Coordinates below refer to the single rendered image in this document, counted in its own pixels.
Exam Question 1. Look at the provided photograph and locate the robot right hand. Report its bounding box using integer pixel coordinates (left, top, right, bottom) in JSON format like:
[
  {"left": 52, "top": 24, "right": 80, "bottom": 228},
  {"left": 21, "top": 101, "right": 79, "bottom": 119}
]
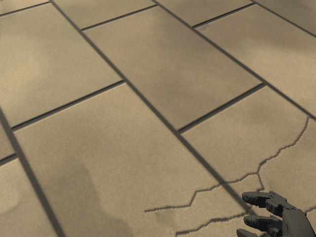
[{"left": 236, "top": 191, "right": 316, "bottom": 237}]

